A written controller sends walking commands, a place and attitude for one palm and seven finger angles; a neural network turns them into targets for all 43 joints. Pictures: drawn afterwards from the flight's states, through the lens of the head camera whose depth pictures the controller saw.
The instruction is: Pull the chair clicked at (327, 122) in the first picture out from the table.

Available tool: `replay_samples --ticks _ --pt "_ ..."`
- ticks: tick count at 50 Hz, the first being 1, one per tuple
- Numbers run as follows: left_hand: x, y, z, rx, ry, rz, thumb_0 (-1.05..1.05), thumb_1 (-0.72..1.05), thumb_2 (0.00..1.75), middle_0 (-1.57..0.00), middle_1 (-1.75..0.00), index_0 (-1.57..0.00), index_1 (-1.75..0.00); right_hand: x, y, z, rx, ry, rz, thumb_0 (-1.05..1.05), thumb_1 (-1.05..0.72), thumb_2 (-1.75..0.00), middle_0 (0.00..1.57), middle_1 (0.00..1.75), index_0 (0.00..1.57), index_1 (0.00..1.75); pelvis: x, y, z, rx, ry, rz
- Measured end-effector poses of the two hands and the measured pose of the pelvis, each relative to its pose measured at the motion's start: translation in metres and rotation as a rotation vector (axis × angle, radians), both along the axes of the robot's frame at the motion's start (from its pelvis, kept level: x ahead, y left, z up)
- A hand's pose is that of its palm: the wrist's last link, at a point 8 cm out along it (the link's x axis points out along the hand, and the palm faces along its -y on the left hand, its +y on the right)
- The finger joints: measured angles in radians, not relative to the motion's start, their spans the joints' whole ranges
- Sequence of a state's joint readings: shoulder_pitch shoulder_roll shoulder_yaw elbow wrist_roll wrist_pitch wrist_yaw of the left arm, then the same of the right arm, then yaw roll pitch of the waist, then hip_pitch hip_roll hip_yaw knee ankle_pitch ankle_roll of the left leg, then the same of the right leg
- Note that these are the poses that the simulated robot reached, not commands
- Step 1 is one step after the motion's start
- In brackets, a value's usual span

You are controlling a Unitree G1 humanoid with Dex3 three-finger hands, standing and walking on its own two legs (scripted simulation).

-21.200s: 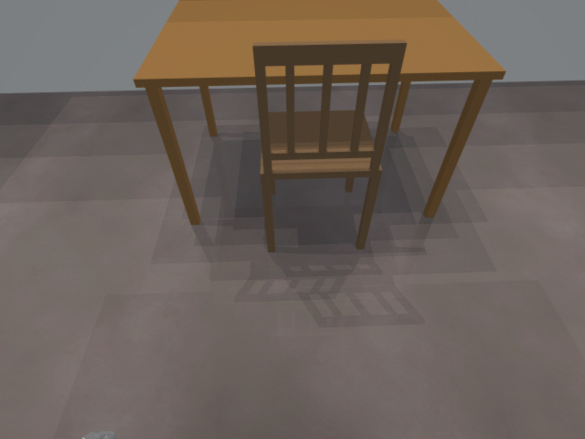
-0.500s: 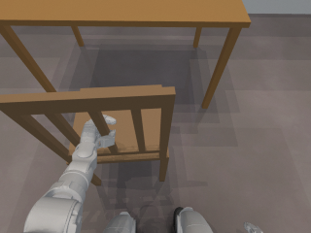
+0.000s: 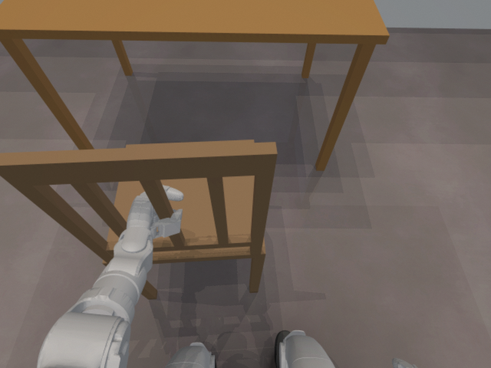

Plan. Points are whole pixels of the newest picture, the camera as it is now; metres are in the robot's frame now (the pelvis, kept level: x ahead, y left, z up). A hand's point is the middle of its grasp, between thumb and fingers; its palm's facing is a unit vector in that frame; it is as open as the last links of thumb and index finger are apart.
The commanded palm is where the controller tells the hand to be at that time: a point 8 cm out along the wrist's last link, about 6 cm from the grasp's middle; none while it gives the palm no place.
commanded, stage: step backward, pulling the chair out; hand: left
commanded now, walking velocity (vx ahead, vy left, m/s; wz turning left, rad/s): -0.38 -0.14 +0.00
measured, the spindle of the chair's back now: (166, 215) +0.39 +0.16 -0.07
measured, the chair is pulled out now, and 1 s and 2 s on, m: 0.43 0.53 0.55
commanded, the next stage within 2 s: stop walking, hand still on the chair in 0.86 s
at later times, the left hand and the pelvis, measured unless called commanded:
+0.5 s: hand (170, 241) +0.33 +0.14 -0.06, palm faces +0.02 -0.98 -0.20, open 5.7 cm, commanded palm +0.33 +0.20 -0.05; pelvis -0.04 -0.01 +0.00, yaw -1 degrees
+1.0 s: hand (168, 275) +0.27 +0.14 -0.05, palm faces +0.06 -0.98 -0.20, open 5.7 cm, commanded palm +0.24 +0.19 -0.03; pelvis -0.09 -0.02 +0.00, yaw -2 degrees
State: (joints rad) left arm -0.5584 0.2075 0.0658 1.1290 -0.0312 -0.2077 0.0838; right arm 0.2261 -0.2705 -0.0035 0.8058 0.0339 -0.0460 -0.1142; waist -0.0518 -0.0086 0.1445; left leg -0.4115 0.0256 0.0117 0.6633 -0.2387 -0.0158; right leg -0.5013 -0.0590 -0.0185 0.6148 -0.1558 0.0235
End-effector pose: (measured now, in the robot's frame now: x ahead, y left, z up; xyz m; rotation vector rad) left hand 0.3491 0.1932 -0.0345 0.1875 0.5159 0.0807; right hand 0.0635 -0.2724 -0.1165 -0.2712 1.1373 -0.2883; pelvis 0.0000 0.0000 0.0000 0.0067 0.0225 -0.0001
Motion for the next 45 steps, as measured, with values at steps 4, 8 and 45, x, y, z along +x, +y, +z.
replay_samples --ticks 4,8,45 --pt "-0.004 0.001 0.0 -0.005 0.004 -0.001 0.07 0.62 0.78 -0.31 -1.29 -0.5 -1.45 -0.005 0.001 0.003 0.0 0.008 0.004 0.01 -0.91 -0.9 0.21 0.3 0.2 0.3 -0.003 -0.003 0.001 -0.021 -0.004 -0.006" --pt "-0.007 0.001 0.0 0.005 -0.002 0.007 0.07 0.61 0.79 -0.32 -1.28 -0.5 -1.45 -0.008 0.002 -0.002 0.033 0.009 0.013 0.01 -0.91 -0.9 0.21 0.3 0.2 0.3 -0.011 -0.013 0.001 -0.036 -0.012 -0.013" --pt "-0.095 -0.005 0.001 -0.008 0.019 0.025 0.08 0.63 0.77 -0.3 -1.28 -0.5 -1.45 -0.082 -0.014 0.004 -0.003 -0.048 -0.017 0.01 -0.91 -0.9 0.21 0.3 0.2 0.3 -0.084 -0.013 -0.001 -0.044 -0.039 -0.034"
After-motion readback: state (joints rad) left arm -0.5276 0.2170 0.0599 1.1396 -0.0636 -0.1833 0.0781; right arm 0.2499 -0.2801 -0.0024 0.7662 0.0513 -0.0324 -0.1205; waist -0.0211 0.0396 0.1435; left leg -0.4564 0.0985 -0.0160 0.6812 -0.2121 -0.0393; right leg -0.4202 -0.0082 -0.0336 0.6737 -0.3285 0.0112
